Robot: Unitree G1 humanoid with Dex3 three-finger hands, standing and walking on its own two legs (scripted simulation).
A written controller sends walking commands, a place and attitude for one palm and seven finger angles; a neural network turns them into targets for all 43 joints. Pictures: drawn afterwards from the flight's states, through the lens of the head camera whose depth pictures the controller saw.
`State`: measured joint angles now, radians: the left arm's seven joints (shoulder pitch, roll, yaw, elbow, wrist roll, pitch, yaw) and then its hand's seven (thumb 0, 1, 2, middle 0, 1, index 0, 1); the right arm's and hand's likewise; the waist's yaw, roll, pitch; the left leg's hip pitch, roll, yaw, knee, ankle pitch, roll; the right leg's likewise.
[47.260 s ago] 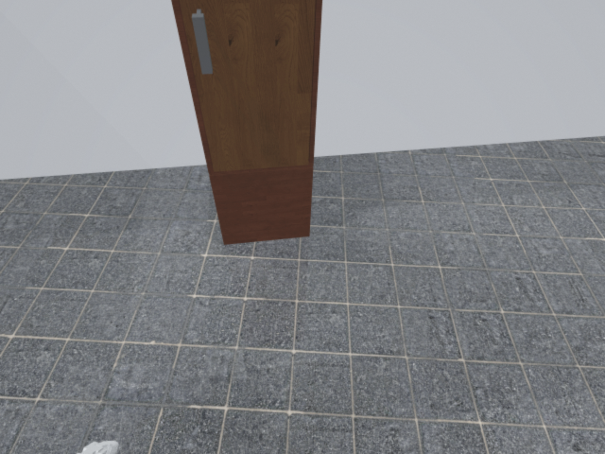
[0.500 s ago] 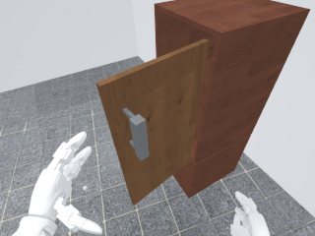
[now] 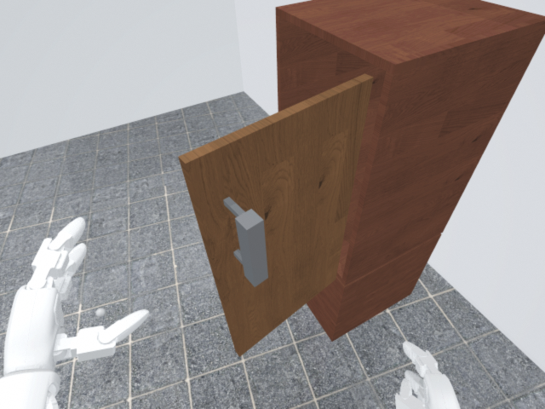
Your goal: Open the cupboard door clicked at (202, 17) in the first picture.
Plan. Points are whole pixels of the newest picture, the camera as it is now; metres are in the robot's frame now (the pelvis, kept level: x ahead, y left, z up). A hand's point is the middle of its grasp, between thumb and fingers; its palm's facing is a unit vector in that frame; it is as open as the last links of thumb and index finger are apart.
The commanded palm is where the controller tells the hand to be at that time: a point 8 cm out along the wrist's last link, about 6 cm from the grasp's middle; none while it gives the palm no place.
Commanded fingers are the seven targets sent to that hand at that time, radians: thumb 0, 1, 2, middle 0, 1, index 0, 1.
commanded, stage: draw the hand back to the body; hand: left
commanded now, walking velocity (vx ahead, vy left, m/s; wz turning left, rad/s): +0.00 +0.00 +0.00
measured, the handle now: (244, 241) +0.33 +0.08 +0.10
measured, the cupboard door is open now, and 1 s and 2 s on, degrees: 100 100 100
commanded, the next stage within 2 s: step back with the hand held close in 0.68 s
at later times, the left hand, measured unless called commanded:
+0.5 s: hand (64, 294) +0.19 +0.26 +0.15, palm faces +0.46 -0.81 -0.37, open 7.6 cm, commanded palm +0.14 +0.30 +0.17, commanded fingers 0.00 0.90 0.90 -0.20 -0.30 -0.20 -0.30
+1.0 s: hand (54, 302) +0.18 +0.26 +0.16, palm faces +0.40 -0.79 -0.46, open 7.4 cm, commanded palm +0.12 +0.30 +0.18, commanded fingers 0.00 0.90 0.90 -0.20 -0.30 -0.20 -0.30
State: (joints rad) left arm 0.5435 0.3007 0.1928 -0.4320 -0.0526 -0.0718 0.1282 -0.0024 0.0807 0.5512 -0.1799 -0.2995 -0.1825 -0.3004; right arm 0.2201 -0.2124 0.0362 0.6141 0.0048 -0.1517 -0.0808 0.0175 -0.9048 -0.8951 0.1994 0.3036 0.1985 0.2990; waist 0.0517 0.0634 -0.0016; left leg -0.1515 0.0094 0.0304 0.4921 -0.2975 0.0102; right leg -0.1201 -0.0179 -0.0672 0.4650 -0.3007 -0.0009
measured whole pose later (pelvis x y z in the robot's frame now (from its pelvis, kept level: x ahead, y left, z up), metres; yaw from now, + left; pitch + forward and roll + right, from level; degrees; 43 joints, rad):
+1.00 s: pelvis -0.02 +0.00 +0.01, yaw -1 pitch -1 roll -1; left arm 0.52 0.36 0.38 -0.42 -0.07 -0.14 0.11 0.02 0.90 0.90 -0.21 -0.30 -0.21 -0.30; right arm 0.17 -0.24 0.00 0.59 0.01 -0.03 -0.07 0.02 -0.91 -0.89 0.20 0.30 0.20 0.30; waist 0.02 0.07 0.03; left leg -0.20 0.03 0.04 0.45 -0.23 0.01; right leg -0.15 0.01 -0.06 0.37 -0.20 0.00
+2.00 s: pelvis -0.18 +0.01 -0.01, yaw -3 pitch +4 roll -2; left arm 0.56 0.44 0.45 -0.58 -0.08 -0.22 0.17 0.02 0.90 0.90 -0.21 -0.30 -0.21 -0.30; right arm 0.19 -0.15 0.02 0.62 -0.02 -0.13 -0.04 0.01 -0.90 -0.89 0.20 0.30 0.20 0.30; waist 0.02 -0.02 -0.01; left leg -0.50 0.04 0.04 0.39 0.04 0.02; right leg -0.12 0.02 -0.02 0.44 -0.37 -0.04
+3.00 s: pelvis -0.25 +0.02 +0.00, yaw -2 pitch -1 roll +0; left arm 0.53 0.38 0.39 -0.40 -0.04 -0.18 0.15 0.02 0.89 0.90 -0.21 -0.30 -0.22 -0.30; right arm 0.23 -0.22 0.01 0.66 0.00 -0.12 -0.08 0.02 -0.91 -0.89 0.20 0.30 0.20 0.30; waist 0.01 0.01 0.01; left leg -0.24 0.00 0.01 0.49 -0.22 0.01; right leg -0.15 0.03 -0.04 0.46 -0.29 -0.03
